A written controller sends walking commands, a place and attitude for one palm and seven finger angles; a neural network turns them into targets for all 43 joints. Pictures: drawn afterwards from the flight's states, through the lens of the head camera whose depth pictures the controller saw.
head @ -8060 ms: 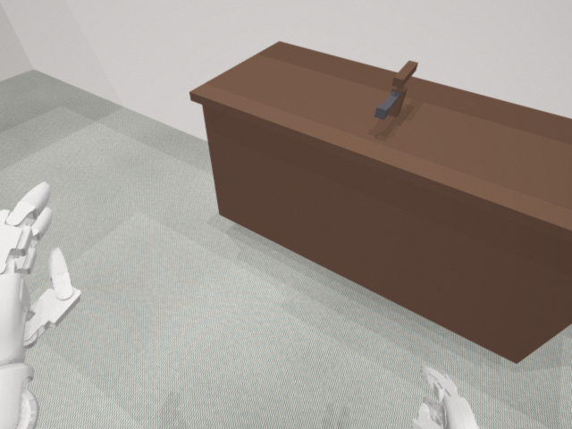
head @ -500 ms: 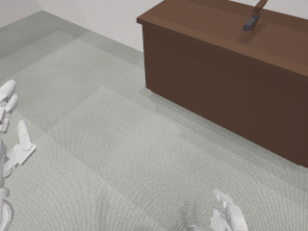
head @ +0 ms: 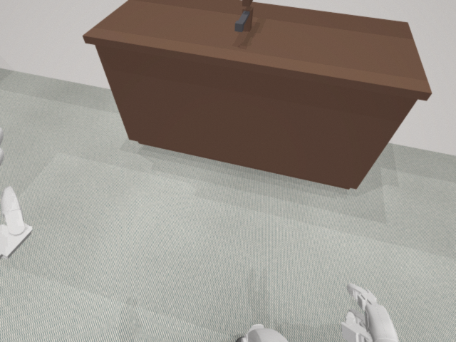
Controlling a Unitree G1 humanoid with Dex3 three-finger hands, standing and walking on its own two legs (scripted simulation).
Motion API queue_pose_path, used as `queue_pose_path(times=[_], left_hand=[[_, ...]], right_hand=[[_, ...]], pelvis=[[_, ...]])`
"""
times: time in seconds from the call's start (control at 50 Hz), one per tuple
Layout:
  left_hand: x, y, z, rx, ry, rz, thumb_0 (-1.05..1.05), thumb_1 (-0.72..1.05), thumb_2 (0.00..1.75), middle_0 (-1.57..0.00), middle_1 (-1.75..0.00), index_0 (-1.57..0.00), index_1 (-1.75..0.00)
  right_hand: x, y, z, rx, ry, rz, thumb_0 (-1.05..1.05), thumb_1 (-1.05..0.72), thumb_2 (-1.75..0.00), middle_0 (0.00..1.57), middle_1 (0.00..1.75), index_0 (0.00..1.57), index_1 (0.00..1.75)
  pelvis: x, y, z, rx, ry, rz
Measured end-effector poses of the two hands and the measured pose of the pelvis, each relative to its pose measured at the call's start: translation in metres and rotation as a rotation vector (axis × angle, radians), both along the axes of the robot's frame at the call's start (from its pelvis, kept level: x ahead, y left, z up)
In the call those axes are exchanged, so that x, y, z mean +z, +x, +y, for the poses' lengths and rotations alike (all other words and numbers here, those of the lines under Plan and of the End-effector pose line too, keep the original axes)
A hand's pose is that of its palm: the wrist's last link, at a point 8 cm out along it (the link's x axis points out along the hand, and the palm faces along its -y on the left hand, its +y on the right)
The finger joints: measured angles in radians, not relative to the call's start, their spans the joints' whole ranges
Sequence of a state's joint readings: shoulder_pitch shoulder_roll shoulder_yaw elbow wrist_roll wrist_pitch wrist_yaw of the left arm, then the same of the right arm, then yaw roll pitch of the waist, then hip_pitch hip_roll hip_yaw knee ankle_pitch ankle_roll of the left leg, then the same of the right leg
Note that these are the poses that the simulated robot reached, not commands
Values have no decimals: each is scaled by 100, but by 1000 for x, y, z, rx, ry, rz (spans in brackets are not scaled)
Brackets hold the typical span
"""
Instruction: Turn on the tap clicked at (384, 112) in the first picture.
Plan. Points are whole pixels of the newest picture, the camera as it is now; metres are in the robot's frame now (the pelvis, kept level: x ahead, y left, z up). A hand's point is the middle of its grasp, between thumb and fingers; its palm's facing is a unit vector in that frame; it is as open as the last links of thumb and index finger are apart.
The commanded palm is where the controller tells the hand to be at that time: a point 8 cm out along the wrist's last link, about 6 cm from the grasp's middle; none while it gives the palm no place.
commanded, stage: turn to face it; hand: left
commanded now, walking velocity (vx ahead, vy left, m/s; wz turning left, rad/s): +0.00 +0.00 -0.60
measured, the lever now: (239, 26) +1.11 +0.04 +0.02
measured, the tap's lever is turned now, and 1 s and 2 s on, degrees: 0 0 0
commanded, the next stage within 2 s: take the last steps up to it in 0.84 s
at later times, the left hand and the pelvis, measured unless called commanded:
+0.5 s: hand (176, 225) +0.22 +0.08 +0.19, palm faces +0.05 -0.82 -0.57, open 7.4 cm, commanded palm +0.18 +0.15 +0.19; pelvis -0.06 -0.07 +0.01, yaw -17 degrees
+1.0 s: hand (215, 253) +0.19 +0.04 +0.18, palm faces -0.01 -0.90 -0.43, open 7.5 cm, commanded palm +0.16 +0.11 +0.19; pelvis -0.12 -0.06 -0.01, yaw -28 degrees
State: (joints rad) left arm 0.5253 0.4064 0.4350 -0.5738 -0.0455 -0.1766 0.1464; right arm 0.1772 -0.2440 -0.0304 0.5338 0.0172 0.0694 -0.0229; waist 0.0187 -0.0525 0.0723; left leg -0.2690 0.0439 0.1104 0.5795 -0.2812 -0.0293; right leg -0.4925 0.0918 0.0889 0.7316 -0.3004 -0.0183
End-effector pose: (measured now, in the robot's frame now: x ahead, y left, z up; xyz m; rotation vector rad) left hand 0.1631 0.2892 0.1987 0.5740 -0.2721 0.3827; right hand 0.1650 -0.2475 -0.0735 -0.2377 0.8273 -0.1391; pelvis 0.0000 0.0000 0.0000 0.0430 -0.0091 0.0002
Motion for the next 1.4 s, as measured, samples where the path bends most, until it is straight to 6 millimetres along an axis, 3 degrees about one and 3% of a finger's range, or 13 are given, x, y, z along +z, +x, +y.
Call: queue_pose_path(times=[0.1,0.2,0.32,0.44,0.6,0.78,0.86,0.94,1.02,1.1,1.18,1.26,1.4], left_hand=[[-9,4,-21,-18,-87,-17,2,88,90,-21,-31,-21,-30],[0,20,-71,-130,-62,-44,2,89,90,-20,-31,-21,-30],[1,40,-130,-272,18,-14,2,88,90,-21,-31,-21,-30],[4,38,-154,-368,73,106,2,88,90,-21,-31,-22,-30],[16,30,-159,-420,51,27,1,88,90,-21,-31,-22,-30],[-1,23,-147,-445,-49,-24,2,88,90,-21,-31,-21,-30],[0,18,-154,-448,-69,-16,2,88,90,-21,-31,-21,-30],[2,13,-178,-487,-57,-35,2,89,90,-20,-31,-21,-30],[-4,12,-205,-543,-43,-30,2,89,90,-20,-31,-21,-30],[-8,8,-215,-587,-39,42,2,88,90,-21,-31,-21,-30],[-3,-1,-207,-613,20,80,2,88,90,-21,-31,-22,-30],[7,-5,-186,-598,41,26,2,88,90,-21,-31,-22,-30],[5,5,-153,-501,-21,-57,1,88,90,-21,-31,-22,-30]], right_hand=[[-3,-19,19,-3,96,-50,1,-91,-90,20,30,20,30],[-15,-39,18,-8,199,-84,1,-91,-90,20,30,20,30],[-42,-81,-32,-103,199,-11,1,-91,-90,21,30,21,30],[-27,-137,-91,-280,99,81,1,-91,-90,20,30,20,30],[2,-178,-126,-384,-20,63,1,-91,-90,20,30,20,30],[18,-185,-92,-411,-18,-77,1,-91,-90,20,30,20,30],[12,-190,-68,-404,63,-124,1,-91,-90,20,30,20,30],[-6,-204,-55,-394,139,-140,1,-91,-90,20,30,20,30],[-26,-232,-59,-419,162,-88,1,-91,-90,21,30,21,30],[-25,-273,-73,-501,124,12,1,-91,-90,21,30,21,30],[-13,-308,-87,-575,50,79,1,-91,-90,20,30,20,30],[-1,-324,-95,-585,-36,120,1,-91,-90,20,30,20,30],[2,-297,-83,-588,-52,21,1,-91,-90,20,30,20,30]], pelvis=[[2,-11,-10,-67,-29,-29],[-2,-24,-32,-141,-47,-20],[-9,-46,-59,-188,-45,-12],[6,-56,-68,-270,-20,23],[12,-66,-68,-342,-7,33],[6,-82,-52,-421,-17,5],[8,-90,-52,-456,-49,-2],[2,-103,-60,-494,-62,-6],[-5,-121,-64,-488,-75,-13],[4,-129,-62,-500,-47,3],[12,-130,-59,-496,-27,28],[13,-125,-53,-481,-24,36],[10,-108,-41,-473,-48,7]])
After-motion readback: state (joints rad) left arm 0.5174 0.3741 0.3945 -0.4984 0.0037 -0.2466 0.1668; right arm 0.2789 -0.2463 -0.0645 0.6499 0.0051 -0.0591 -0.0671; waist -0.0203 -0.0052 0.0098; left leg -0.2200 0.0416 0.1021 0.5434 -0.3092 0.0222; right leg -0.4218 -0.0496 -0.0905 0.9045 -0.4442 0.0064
